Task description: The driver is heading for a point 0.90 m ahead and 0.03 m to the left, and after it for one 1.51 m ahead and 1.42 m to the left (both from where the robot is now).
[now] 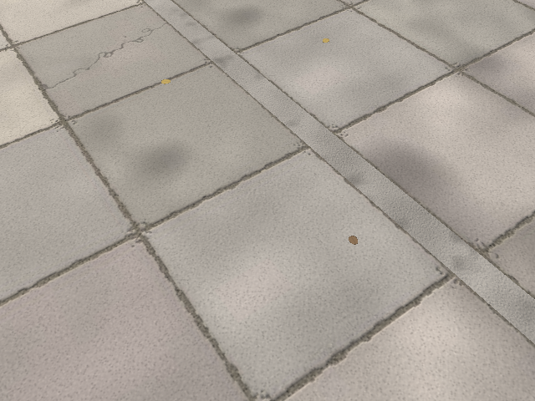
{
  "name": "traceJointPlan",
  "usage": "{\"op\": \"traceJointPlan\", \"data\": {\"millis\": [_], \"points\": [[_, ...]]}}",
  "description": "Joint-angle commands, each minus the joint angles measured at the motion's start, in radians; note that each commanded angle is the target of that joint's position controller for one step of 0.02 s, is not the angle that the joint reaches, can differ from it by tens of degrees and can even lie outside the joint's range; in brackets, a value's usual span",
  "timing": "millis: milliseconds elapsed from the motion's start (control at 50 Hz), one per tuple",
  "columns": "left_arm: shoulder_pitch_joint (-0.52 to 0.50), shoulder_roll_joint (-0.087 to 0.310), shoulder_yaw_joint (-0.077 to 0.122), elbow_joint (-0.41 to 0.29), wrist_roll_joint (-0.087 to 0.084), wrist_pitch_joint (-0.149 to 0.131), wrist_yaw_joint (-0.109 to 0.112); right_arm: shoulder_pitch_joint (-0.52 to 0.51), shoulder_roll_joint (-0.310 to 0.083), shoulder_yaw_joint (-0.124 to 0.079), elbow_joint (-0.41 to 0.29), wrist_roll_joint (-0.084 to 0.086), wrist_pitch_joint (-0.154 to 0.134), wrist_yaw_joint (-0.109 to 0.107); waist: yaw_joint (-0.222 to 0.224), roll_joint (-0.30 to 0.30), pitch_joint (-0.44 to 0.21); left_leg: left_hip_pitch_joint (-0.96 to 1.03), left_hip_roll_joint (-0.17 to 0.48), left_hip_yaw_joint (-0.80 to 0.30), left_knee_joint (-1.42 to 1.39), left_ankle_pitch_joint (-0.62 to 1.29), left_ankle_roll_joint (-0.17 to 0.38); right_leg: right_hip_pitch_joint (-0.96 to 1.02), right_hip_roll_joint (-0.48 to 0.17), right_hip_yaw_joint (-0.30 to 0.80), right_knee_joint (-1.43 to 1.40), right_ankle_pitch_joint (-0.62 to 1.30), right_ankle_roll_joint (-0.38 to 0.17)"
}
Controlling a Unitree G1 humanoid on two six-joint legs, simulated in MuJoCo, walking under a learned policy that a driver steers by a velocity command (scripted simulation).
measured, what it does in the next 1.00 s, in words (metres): walks ahead, turning left: right foot, then left foot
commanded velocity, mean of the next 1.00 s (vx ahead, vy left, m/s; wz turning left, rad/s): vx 1.00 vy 0.00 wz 0.48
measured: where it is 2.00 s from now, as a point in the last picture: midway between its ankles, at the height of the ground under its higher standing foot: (62, 128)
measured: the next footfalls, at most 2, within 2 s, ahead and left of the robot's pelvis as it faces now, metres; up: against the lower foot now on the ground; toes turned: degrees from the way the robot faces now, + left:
right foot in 0.30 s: +0.50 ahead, -0.17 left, +0.00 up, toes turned +16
left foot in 0.74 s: +0.84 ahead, +0.14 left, +0.00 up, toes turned +22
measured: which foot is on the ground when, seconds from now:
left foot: down 0.00-0.32, up 0.34-0.72, down 0.74-1.00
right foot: up 0.00-0.28, down 0.30-0.76, up 0.78-1.00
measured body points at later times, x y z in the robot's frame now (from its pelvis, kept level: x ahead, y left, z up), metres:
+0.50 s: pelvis +0.46 -0.07 +0.03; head +0.48 -0.06 +0.48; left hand +0.37 +0.21 -0.09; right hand +0.69 -0.28 -0.06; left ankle +0.40 +0.04 -0.61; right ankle +0.46 -0.18 -0.70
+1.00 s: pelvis +0.91 +0.10 +0.03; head +0.93 +0.10 +0.48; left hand +0.98 +0.41 -0.04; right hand +0.98 -0.19 -0.10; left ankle +0.80 +0.12 -0.70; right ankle +1.10 +0.01 -0.65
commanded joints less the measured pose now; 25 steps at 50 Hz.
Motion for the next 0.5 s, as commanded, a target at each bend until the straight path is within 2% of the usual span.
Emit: {"op": "traceJointPlan", "data": {"millis": [20,40,60,80,100,140,180,220,240,260,280,300,320,340,360,380,400,420,440,460,500], "points": [[-0.004,0.148,0.011,-0.128,0.035,0.000,-0.004,0.005,-0.120,-0.020,-0.071,-0.003,-0.054,-0.021,0.117,-0.146,0.062,0.139,0.340,-0.732,-0.512,-0.171,0.159,-0.394,-0.089,0.065,-0.140,-0.011,0.026],[-0.019,0.141,0.005,-0.131,0.036,0.022,-0.005,-0.002,-0.114,-0.014,-0.069,0.003,-0.070,-0.021,0.129,-0.149,0.084,0.030,0.298,-0.656,-0.528,-0.136,0.145,-0.334,-0.114,0.047,-0.230,-0.001,0.046],[-0.059,0.137,0.000,-0.146,0.032,0.030,-0.008,-0.009,-0.131,-0.018,-0.077,0.005,-0.084,-0.017,0.119,-0.138,0.090,-0.034,0.259,-0.595,-0.546,-0.070,0.136,-0.284,-0.128,0.019,-0.339,0.047,0.061],[-0.119,0.136,-0.004,-0.172,0.022,0.031,-0.013,-0.001,-0.143,-0.024,-0.079,0.006,-0.091,-0.016,0.095,-0.117,0.096,-0.061,0.236,-0.546,-0.556,0.025,0.130,-0.253,-0.135,-0.002,-0.453,0.114,0.072],[-0.178,0.122,-0.011,-0.194,0.007,0.030,-0.018,0.010,-0.139,-0.026,-0.077,0.008,-0.093,-0.013,0.068,-0.087,0.097,-0.071,0.210,-0.504,-0.550,0.097,0.110,-0.215,-0.135,-0.016,-0.572,0.195,0.077],[-0.262,0.086,-0.025,-0.227,-0.016,0.029,-0.022,0.040,-0.142,-0.035,-0.073,0.021,-0.091,-0.002,0.005,-0.031,0.070,-0.007,0.172,-0.459,-0.518,0.226,0.056,-0.158,-0.100,-0.047,-0.775,0.352,0.066],[-0.277,0.089,-0.023,-0.237,-0.027,0.025,-0.022,0.067,-0.156,-0.044,-0.068,0.023,-0.090,0.006,-0.032,0.016,0.021,0.105,0.191,-0.454,-0.483,0.372,0.026,-0.116,-0.062,-0.071,-0.890,0.440,0.047],[-0.266,0.111,-0.013,-0.232,-0.022,0.015,-0.019,0.086,-0.150,-0.045,-0.059,0.020,-0.092,0.002,-0.041,0.041,-0.007,0.218,0.226,-0.450,-0.432,0.493,-0.006,-0.068,-0.044,-0.073,-0.985,0.458,0.019],[-0.223,0.136,0.000,-0.217,-0.016,0.010,-0.014,0.086,-0.156,-0.045,-0.056,0.017,-0.095,-0.003,-0.022,0.049,-0.039,0.282,0.240,-0.449,-0.369,0.625,-0.026,-0.019,-0.024,-0.072,-1.012,0.425,0.004],[-0.127,0.175,0.020,-0.188,-0.015,0.005,-0.006,0.080,-0.180,-0.048,-0.053,0.010,-0.097,-0.006,0.026,0.056,-0.103,0.344,0.255,-0.441,-0.256,0.792,-0.045,0.062,0.007,-0.080,-1.007,0.337,-0.016],[0.040,0.215,0.044,-0.144,-0.018,0.000,0.005,0.043,-0.212,-0.053,-0.055,0.001,-0.098,-0.004,0.130,0.056,-0.191,0.343,0.244,-0.410,-0.069,0.866,-0.066,0.218,0.014,-0.092,-1.009,0.263,-0.037],[0.259,0.262,0.070,-0.089,-0.013,-0.003,0.022,-0.026,-0.191,-0.047,-0.073,-0.008,-0.105,-0.003,0.255,0.053,-0.277,0.187,0.212,-0.381,0.198,0.748,-0.083,0.458,-0.060,-0.035,-0.950,0.161,-0.056],[0.441,0.342,0.094,-0.051,0.018,-0.005,0.037,-0.036,-0.049,-0.011,-0.115,-0.002,-0.116,-0.006,0.286,-0.157,-0.389,-0.046,0.131,-0.309,0.573,0.228,-0.095,0.673,-0.282,0.293,-0.999,-0.261,-0.088],[0.339,0.393,0.110,-0.032,0.022,-0.001,0.015,0.126,0.015,0.019,-0.141,0.041,-0.117,0.005,0.127,-0.471,-0.438,-0.298,0.048,-0.270,0.744,-0.155,-0.122,0.733,-0.439,0.904,-1.283,-0.426,-0.197],[0.192,0.266,0.099,-0.069,0.012,0.006,-0.001,0.031,-0.058,0.018,-0.114,0.010,-0.099,-0.009,0.122,-0.222,-0.237,-0.405,0.155,-0.241,0.768,-0.055,-0.108,0.597,-0.401,0.811,-1.298,-0.532,-0.209],[0.149,0.195,0.085,-0.065,0.001,0.005,-0.008,-0.070,-0.081,0.016,-0.128,-0.007,-0.094,0.002,0.129,-0.064,-0.143,-0.385,0.189,-0.221,0.711,0.026,-0.118,0.461,-0.351,0.612,-1.280,-0.368,-0.203],[0.157,0.166,0.079,-0.039,0.007,0.003,-0.012,-0.136,-0.075,0.020,-0.148,-0.016,-0.090,0.012,0.124,0.003,-0.099,-0.356,0.211,-0.217,0.656,0.036,-0.121,0.366,-0.303,0.483,-1.280,-0.213,-0.186],[0.200,0.138,0.067,0.002,0.005,-0.003,-0.011,-0.175,-0.055,0.026,-0.176,-0.028,-0.084,0.024,0.111,-0.018,-0.068,-0.347,0.224,-0.233,0.616,0.029,-0.122,0.309,-0.267,0.392,-1.284,-0.116,-0.176],[0.232,0.119,0.060,0.039,0.001,-0.012,-0.012,-0.179,-0.029,0.037,-0.186,-0.032,-0.076,0.034,0.096,-0.060,-0.048,-0.342,0.234,-0.241,0.582,0.019,-0.127,0.274,-0.242,0.334,-1.303,-0.075,-0.165],[0.259,0.116,0.058,0.064,-0.010,-0.021,-0.014,-0.191,-0.017,0.044,-0.198,-0.031,-0.069,0.038,0.089,-0.078,-0.031,-0.363,0.234,-0.244,0.559,0.010,-0.129,0.268,-0.233,0.301,-1.321,-0.026,-0.163],[0.287,0.141,0.062,0.089,-0.028,-0.034,-0.016,-0.256,-0.016,0.056,-0.234,-0.034,-0.064,0.044,0.078,-0.074,0.017,-0.430,0.237,-0.231,0.479,0.048,-0.140,0.247,-0.231,0.225,-1.375,0.073,-0.168]]}}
